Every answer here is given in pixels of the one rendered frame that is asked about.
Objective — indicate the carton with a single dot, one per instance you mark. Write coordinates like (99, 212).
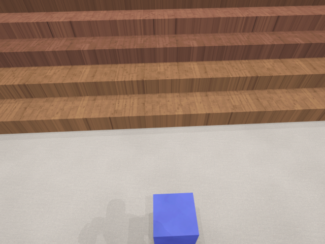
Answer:
(174, 219)

